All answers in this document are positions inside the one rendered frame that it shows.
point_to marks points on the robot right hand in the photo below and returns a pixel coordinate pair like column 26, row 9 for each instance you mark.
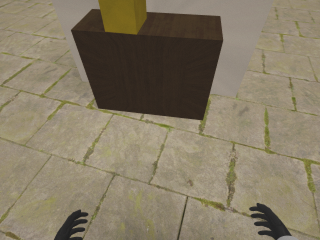
column 278, row 229

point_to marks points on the carton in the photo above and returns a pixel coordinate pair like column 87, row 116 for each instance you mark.
column 123, row 16

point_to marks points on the pedestal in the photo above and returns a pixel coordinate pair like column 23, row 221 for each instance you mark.
column 166, row 69

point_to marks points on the robot left hand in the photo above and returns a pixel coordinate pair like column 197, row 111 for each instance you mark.
column 67, row 229

